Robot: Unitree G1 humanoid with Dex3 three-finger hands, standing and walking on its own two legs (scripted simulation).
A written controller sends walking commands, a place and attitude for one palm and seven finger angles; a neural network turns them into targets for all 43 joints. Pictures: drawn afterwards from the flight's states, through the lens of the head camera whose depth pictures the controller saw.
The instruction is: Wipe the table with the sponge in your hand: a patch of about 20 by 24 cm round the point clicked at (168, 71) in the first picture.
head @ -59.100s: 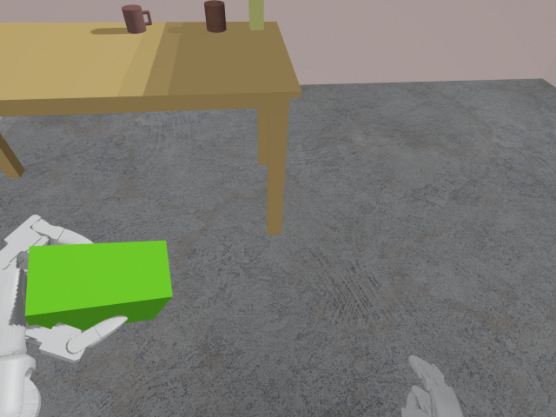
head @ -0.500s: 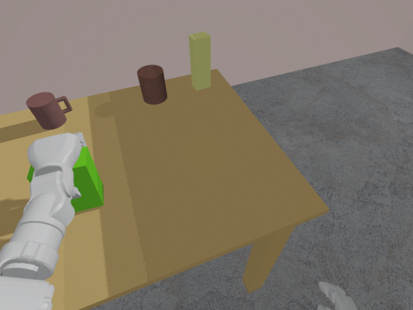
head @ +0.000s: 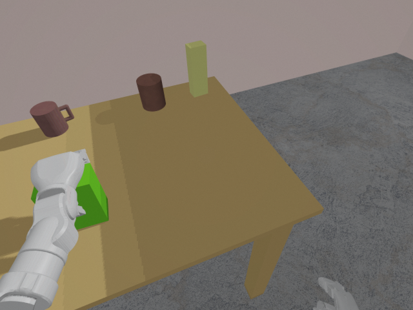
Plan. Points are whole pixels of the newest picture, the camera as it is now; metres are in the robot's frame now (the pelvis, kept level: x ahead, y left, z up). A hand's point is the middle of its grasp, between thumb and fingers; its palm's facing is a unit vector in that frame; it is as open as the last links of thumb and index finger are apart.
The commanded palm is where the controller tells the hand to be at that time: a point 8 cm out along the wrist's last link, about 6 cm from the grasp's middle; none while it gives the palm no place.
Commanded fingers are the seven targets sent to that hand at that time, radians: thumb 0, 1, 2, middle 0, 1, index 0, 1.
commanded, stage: wipe back along the first lane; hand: left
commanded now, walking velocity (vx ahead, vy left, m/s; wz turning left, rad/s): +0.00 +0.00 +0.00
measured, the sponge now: (78, 205) +0.32 +0.32 +0.01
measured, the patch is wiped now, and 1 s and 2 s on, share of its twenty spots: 1.00 1.00 1.00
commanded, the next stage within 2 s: lift the sponge slowly off the table in 0.92 s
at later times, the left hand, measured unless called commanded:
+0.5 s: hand (70, 209) +0.27 +0.29 +0.07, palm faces +0.02 -0.06 -1.00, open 10.6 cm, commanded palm +0.23 +0.27 +0.11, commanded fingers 0.00 0.10 1.30 -1.20 -1.60 -1.20 -1.60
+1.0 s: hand (78, 231) +0.23 +0.26 +0.07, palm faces +0.07 -0.07 -1.00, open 10.6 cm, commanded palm +0.19 +0.24 +0.10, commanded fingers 0.00 0.10 1.30 -1.20 -1.60 -1.20 -1.60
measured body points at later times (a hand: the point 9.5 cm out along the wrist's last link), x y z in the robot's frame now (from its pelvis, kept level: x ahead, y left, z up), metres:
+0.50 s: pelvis +0.00 +0.00 +0.00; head -0.02 -0.03 +0.45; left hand +0.27 +0.29 +0.12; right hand +0.22 -0.22 -0.09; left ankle +0.01 +0.09 -0.74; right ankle -0.03 -0.11 -0.74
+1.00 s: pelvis -0.01 -0.01 +0.00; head -0.04 -0.05 +0.45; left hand +0.22 +0.26 +0.12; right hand +0.23 -0.22 -0.08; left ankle +0.01 +0.09 -0.74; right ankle -0.03 -0.11 -0.74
